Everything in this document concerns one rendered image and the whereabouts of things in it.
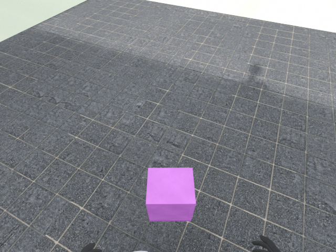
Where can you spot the robot right hand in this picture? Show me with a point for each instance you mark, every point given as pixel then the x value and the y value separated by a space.
pixel 266 243

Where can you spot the carton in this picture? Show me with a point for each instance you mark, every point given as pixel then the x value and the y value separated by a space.
pixel 170 194

